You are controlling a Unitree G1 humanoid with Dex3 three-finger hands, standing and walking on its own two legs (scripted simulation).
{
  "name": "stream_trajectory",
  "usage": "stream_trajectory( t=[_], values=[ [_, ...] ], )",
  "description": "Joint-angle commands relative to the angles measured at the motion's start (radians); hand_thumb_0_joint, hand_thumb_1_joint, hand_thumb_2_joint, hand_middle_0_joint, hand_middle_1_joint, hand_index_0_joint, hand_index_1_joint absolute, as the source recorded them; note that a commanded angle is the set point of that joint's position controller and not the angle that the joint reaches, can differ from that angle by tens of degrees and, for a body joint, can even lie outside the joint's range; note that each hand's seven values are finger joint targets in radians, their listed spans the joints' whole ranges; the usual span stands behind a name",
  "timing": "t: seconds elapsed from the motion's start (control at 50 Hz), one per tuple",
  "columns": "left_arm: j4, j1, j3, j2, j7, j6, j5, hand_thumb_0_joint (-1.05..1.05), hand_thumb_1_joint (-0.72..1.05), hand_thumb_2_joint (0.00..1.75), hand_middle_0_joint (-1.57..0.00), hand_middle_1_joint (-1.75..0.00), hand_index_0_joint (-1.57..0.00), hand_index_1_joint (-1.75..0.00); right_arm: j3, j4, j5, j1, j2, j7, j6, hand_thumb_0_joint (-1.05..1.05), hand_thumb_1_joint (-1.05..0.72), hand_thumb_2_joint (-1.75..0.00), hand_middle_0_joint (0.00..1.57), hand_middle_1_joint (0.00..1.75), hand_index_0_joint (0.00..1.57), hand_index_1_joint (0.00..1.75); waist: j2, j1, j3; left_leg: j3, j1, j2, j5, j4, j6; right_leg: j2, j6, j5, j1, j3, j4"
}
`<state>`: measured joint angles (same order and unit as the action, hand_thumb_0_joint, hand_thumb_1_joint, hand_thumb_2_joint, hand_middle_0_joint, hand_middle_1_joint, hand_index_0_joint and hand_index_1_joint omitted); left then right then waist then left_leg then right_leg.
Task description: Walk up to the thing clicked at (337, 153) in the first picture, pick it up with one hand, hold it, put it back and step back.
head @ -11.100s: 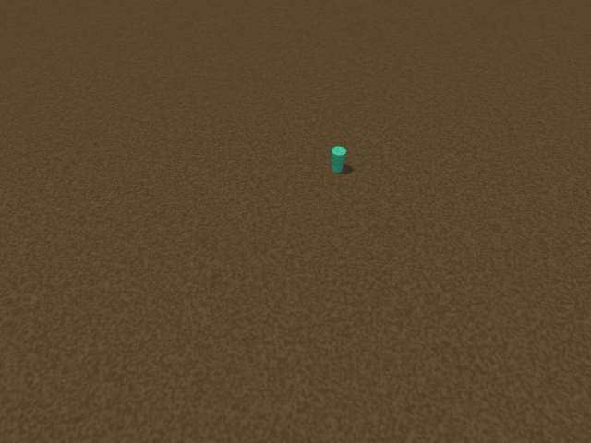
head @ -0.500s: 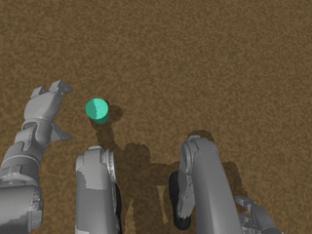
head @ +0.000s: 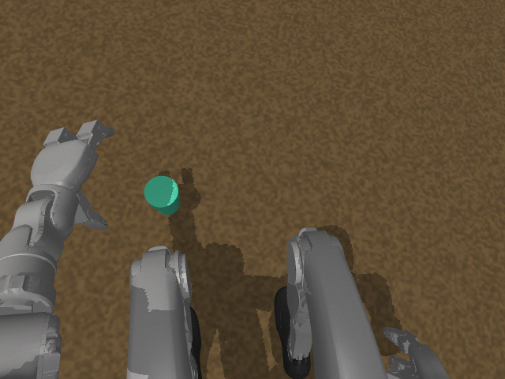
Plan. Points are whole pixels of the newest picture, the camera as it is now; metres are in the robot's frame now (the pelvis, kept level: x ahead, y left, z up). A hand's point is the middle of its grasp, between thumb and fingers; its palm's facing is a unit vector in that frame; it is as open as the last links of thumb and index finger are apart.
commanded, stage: approach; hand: left
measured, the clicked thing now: (165, 198) +0.47 +0.16 -0.34
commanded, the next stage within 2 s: go down in 0.48 s
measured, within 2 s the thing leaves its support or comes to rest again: neither
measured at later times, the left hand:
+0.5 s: hand (112, 186) +0.44 +0.22 -0.13, palm faces -0.46 -0.07 -0.88, open 14.7 cm
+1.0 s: hand (133, 170) +0.49 +0.20 -0.20, palm faces -0.28 -0.32 -0.91, open 15.9 cm
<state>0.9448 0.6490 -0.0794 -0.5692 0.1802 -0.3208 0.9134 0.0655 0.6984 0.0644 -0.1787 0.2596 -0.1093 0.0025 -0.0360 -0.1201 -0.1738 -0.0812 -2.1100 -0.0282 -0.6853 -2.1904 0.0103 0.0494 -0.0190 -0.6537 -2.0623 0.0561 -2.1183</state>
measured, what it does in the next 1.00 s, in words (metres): lowers itself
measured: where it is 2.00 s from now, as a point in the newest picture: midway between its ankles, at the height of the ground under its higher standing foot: (242, 359)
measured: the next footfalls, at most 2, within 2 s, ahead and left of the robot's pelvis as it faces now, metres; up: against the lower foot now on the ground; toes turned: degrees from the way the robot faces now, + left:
none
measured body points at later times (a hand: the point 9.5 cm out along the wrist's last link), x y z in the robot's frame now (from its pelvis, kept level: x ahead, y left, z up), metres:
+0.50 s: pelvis +0.00 +0.00 +0.03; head +0.21 +0.06 +0.42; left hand +0.46 +0.22 -0.08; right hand +0.07 -0.29 -0.07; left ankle +0.08 +0.12 -0.37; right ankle +0.10 -0.13 -0.37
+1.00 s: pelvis +0.01 +0.00 -0.05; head +0.25 +0.04 +0.33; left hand +0.50 +0.22 -0.15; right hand +0.04 -0.25 -0.18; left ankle +0.08 +0.12 -0.37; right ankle +0.10 -0.13 -0.37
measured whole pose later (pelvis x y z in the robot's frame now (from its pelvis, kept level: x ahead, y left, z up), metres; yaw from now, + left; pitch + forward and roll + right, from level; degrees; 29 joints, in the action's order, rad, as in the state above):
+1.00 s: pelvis +0.01 +0.00 -0.05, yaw -2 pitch +37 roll -7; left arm 1.24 0.85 -0.11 -0.57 0.43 -0.28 1.01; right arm 0.01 0.78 0.17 -0.20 0.21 -0.18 0.10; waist -0.05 -0.22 -0.10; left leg -0.10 -2.28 -0.03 -0.74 -2.37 0.01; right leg 0.04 -0.02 -0.69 -2.24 0.06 -2.28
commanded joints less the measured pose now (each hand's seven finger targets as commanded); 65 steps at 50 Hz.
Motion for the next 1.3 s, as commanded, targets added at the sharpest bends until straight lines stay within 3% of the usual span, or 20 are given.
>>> stream_trajectory(
  t=[0.0, 0.12, 0.22, 0.38, 0.5, 0.58, 0.62, 0.78, 0.82, 0.84, 0.86, 0.92, 0.94, 1.0, 1.06, 1.1, 1.18, 1.2, 1.26, 1.28],
  values=[
    [-0.324, 0.276, -0.054, -0.270, -0.002, -0.021, -0.011, 0.00, -0.43, 0.78, -0.03, -0.98, -0.11, -0.90, 0.082, -0.100, -0.020, -0.134, 0.210, 0.026, 0.006, 0.00, -0.89, -0.88, 0.20, 0.30, 0.20, 0.30, -0.149, 0.013, -0.661, 0.019, 0.531, 0.032, 0.085, 0.348, 0.024, -0.038, 0.048, 0.116, 0.396, 0.012, 0.320],
    [-0.182, 0.269, 0.047, -0.188, 0.014, 0.036, 0.093, 0.00, -0.43, 0.84, -0.03, -1.01, -0.10, -0.93, 0.060, -0.075, -0.037, -0.149, 0.205, 0.047, -0.007, 0.00, -0.89, -0.89, 0.20, 0.30, 0.20, 0.30, -0.089, -0.036, -0.478, -0.013, 0.537, 0.024, 0.051, 0.435, 0.020, -0.042, 0.047, 0.100, 0.381, 0.023, 0.391],
    [-0.032, 0.371, 0.140, -0.108, 0.068, 0.088, 0.190, 0.00, -0.43, 0.78, -0.03, -1.00, -0.11, -0.91, 0.042, -0.048, -0.035, -0.154, 0.201, 0.054, 0.003, 0.00, -0.89, -0.89, 0.20, 0.30, 0.20, 0.30, -0.096, -0.067, -0.447, -0.015, 0.575, 0.026, 0.059, 0.453, 0.016, -0.048, 0.056, 0.106, 0.361, 0.028, 0.408],
    [0.301, 0.515, 0.129, -0.109, 0.209, 0.118, 0.280, 0.00, -0.51, 0.59, -0.04, -0.88, -0.13, -0.79, 0.016, 0.012, 0.004, -0.133, 0.193, 0.048, 0.055, 0.00, -0.91, -0.89, 0.20, 0.30, 0.20, 0.30, -0.095, -0.096, -0.428, 0.030, 0.457, 0.040, 0.113, 0.362, 0.027, -0.052, 0.063, 0.148, 0.286, 0.017, 0.345],
    [0.409, 0.564, 0.091, -0.086, 0.307, 0.103, 0.264, 0.00, -0.42, 0.59, -0.10, -0.93, -0.20, -0.82, 0.004, 0.030, 0.049, -0.159, 0.195, 0.016, 0.093, 0.00, -0.91, -0.89, 0.20, 0.30, 0.20, 0.30, -0.168, -0.126, -0.552, 0.040, 0.461, 0.043, 0.186, 0.264, 0.008, -0.050, 0.055, 0.201, 0.236, 0.040, 0.229],
    [0.411, 0.669, 0.038, -0.151, 0.352, 0.073, 0.237, 0.00, -0.48, 0.55, -0.07, -0.87, -0.17, -0.77, 0.000, 0.042, 0.078, -0.176, 0.202, -0.005, 0.114, 0.00, -0.92, -0.90, 0.20, 0.30, 0.20, 0.30, -0.211, -0.157, -0.569, 0.051, 0.410, 0.046, 0.148, 0.194, 0.010, -0.043, 0.052, 0.156, 0.204, 0.041, 0.185],
    [0.381, 0.672, -0.005, -0.193, 0.366, 0.051, 0.219, 0.00, -0.57, 0.39, -0.05, -0.71, -0.12, -0.61, -0.002, 0.046, 0.094, -0.180, 0.201, -0.017, 0.120, 0.00, -0.93, -0.90, 0.20, 0.30, 0.20, 0.30, -0.220, -0.142, -0.613, 0.062, 0.399, 0.048, 0.146, 0.158, 0.012, -0.043, 0.053, 0.144, 0.218, 0.040, 0.162],
    [0.174, 0.716, -0.126, -0.310, 0.393, -0.026, 0.165, 0.00, -0.61, 0.42, -0.08, -0.55, -0.10, -0.53, 0.006, 0.048, 0.137, -0.218, 0.226, -0.038, 0.126, 0.00, -0.93, -0.90, 0.20, 0.30, 0.20, 0.30, -0.345, -0.136, -0.789, 0.060, 0.445, 0.039, 0.181, 0.076, 0.003, -0.037, 0.054, 0.179, 0.249, 0.060, 0.077],
    [0.223, 0.639, -0.132, -0.308, 0.381, -0.020, 0.167, 0.00, -0.61, 0.47, -0.08, -0.57, -0.10, -0.55, 0.006, 0.057, 0.143, -0.215, 0.232, -0.046, 0.124, 0.00, -0.92, -0.90, 0.20, 0.30, 0.20, 0.30, -0.324, -0.129, -0.734, 0.061, 0.409, 0.036, 0.183, 0.060, 0.003, -0.043, 0.058, 0.190, 0.236, 0.070, 0.064],
    [0.270, 0.585, -0.085, -0.225, 0.366, -0.011, 0.160, 0.00, -0.61, 0.48, -0.09, -0.58, -0.11, -0.56, 0.008, 0.055, 0.140, -0.218, 0.226, -0.051, 0.126, 0.00, -0.93, -0.90, 0.20, 0.30, 0.20, 0.30, -0.295, -0.134, -0.694, 0.063, 0.390, 0.036, 0.172, 0.058, 0.006, -0.041, 0.056, 0.185, 0.214, 0.073, 0.073],
    [0.208, 0.562, -0.102, -0.247, 0.353, -0.008, 0.147, 0.00, -0.61, 0.44, -0.11, -0.53, -0.13, -0.52, 0.017, 0.050, 0.131, -0.218, 0.238, -0.052, 0.121, 0.00, -0.93, -0.90, 0.20, 0.30, 0.20, 0.30, -0.288, -0.120, -0.711, 0.059, 0.377, 0.035, 0.175, 0.075, 0.008, -0.043, 0.056, 0.189, 0.229, 0.079, 0.081],
    [0.121, 0.434, -0.041, -0.147, 0.280, 0.024, 0.082, 0.00, -0.61, 0.57, -0.19, -0.68, -0.21, -0.65, 0.040, 0.040, 0.099, -0.245, 0.237, -0.056, 0.109, 0.00, -0.92, -0.89, 0.20, 0.30, 0.20, 0.30, -0.286, -0.079, -0.783, 0.059, 0.443, 0.035, 0.262, 0.114, 0.005, -0.044, 0.059, 0.266, 0.284, 0.074, 0.092],
    [0.174, 0.359, -0.029, -0.110, 0.250, 0.040, 0.054, 0.00, -0.61, 0.49, -0.20, -0.60, -0.22, -0.57, 0.044, 0.043, 0.086, -0.248, 0.237, -0.055, 0.101, 0.00, -0.92, -0.90, 0.20, 0.30, 0.20, 0.30, -0.235, -0.088, -0.741, 0.056, 0.419, 0.035, 0.275, 0.124, 0.007, -0.050, 0.055, 0.280, 0.287, 0.075, 0.104],
    [0.167, 0.386, 0.011, -0.064, 0.169, 0.047, -0.020, 0.00, -0.57, 0.44, -0.05, -0.60, -0.12, -0.54, 0.037, 0.048, 0.057, -0.249, 0.239, -0.039, 0.082, 0.00, -0.91, -0.90, 0.20, 0.30, 0.20, 0.30, -0.092, -0.138, -0.576, 0.038, 0.295, 0.029, 0.247, 0.111, 0.022, -0.055, 0.045, 0.294, 0.288, 0.075, 0.116],
    [0.225, 0.397, 0.066, -0.016, 0.094, 0.004, -0.080, 0.00, -0.33, 0.68, -0.29, -0.84, -0.36, -0.78, 0.006, 0.051, 0.044, -0.219, 0.232, -0.030, 0.086, 0.00, -0.89, -0.89, 0.20, 0.30, 0.20, 0.30, 0.029, -0.173, -0.394, 0.038, 0.138, 0.037, 0.168, 0.077, 0.041, -0.056, 0.034, 0.248, 0.269, 0.066, 0.136],
    [0.223, 0.466, 0.043, -0.052, 0.078, -0.062, -0.101, 0.00, -0.21, 0.77, -0.43, -1.00, -0.51, -0.94, -0.012, 0.045, 0.049, -0.201, 0.231, -0.025, 0.094, 0.00, -0.90, -0.89, 0.20, 0.30, 0.20, 0.30, 0.031, -0.164, -0.390, 0.045, 0.116, 0.047, 0.139, 0.060, 0.039, -0.055, 0.032, 0.217, 0.273, 0.058, 0.134],
    [0.294, 0.521, 0.021, -0.112, 0.145, -0.203, -0.022, 0.00, -0.06, 0.76, -0.17, -0.97, -0.28, -0.86, -0.033, 0.021, 0.088, -0.142, 0.233, -0.034, 0.096, 0.00, -0.86, -0.88, 0.20, 0.30, 0.20, 0.30, -0.070, -0.145, -0.433, 0.034, 0.221, 0.052, 0.126, 0.038, 0.017, -0.060, 0.047, 0.147, 0.208, 0.066, 0.102],
    [0.322, 0.533, 0.017, -0.126, 0.182, -0.229, 0.015, 0.00, -0.14, 0.68, -0.12, -0.89, -0.23, -0.78, -0.038, 0.019, 0.100, -0.130, 0.234, -0.041, 0.092, 0.00, -0.90, -0.89, 0.20, 0.30, 0.20, 0.30, -0.112, -0.148, -0.428, 0.026, 0.257, 0.051, 0.127, 0.038, 0.011, -0.059, 0.051, 0.135, 0.193, 0.071, 0.093],
    [0.247, 0.584, -0.098, -0.278, 0.328, -0.262, 0.138, 0.00, -0.38, 0.48, -0.08, -0.65, -0.15, -0.57, -0.034, 0.006, 0.128, -0.095, 0.263, -0.045, 0.077, 0.00, -0.91, -0.90, 0.20, 0.30, 0.20, 0.30, -0.312, -0.092, -0.544, 0.024, 0.390, 0.050, 0.128, 0.073, -0.015, -0.056, 0.063, 0.112, 0.132, 0.080, 0.048],
    [0.224, 0.613, -0.114, -0.293, 0.370, -0.257, 0.162, 0.00, -0.46, 0.50, -0.13, -0.71, -0.21, -0.63, -0.026, 0.006, 0.138, -0.092, 0.270, -0.048, 0.077, 0.00, -0.91, -0.90, 0.20, 0.30, 0.20, 0.30, -0.370, -0.096, -0.571, 0.021, 0.437, 0.047, 0.135, 0.086, -0.022, -0.052, 0.063, 0.118, 0.106, 0.089, 0.031]
  ],
)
